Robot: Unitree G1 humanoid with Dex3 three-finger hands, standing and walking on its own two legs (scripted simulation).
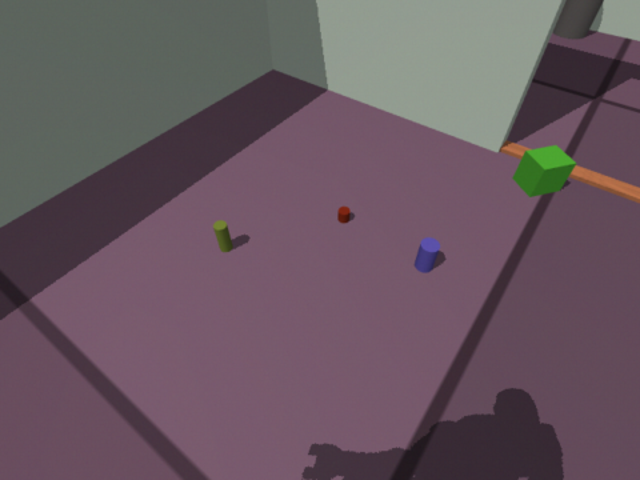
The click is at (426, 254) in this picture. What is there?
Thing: squat round
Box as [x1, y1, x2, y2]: [415, 238, 439, 272]
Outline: 433,238 424,238 421,241 415,260 415,267 420,271 427,272 432,268 439,248 439,243
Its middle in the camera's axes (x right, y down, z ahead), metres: +0.41 +0.08 +1.51
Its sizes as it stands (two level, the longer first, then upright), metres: 0.072 0.072 0.130
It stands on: the floor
